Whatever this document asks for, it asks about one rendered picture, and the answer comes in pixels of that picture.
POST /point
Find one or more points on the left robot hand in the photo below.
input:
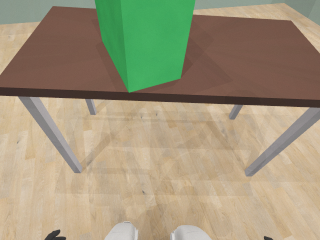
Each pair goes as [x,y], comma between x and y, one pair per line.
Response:
[53,234]

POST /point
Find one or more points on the robot right thigh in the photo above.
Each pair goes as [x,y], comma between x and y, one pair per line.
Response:
[189,232]

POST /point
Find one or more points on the robot thigh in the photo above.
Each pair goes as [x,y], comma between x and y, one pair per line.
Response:
[189,232]
[123,231]

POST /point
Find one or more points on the robot left thigh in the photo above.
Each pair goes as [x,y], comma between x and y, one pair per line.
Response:
[123,231]

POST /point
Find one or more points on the carton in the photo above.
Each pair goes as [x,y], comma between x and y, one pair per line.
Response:
[146,39]

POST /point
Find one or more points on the table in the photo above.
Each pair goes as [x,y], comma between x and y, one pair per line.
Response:
[228,60]

